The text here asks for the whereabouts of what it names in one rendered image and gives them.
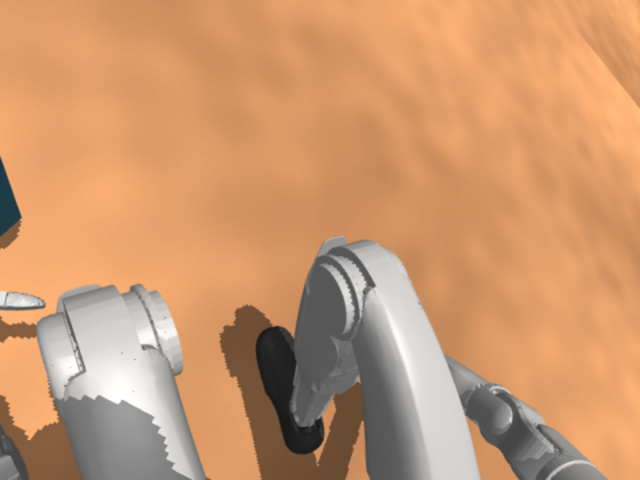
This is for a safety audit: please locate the left robot arm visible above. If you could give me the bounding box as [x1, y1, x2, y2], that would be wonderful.
[0, 424, 29, 480]

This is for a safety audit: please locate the left robot hand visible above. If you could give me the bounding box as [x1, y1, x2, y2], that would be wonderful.
[0, 291, 46, 310]

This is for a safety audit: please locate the right robot foot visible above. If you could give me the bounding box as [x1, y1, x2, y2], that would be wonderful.
[256, 326, 324, 454]

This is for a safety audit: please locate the right robot arm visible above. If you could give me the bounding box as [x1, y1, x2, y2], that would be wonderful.
[466, 383, 608, 480]

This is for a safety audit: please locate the carton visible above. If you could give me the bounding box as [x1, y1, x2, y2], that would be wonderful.
[0, 157, 22, 236]

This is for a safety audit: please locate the right robot hand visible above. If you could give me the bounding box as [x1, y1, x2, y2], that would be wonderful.
[444, 354, 490, 416]

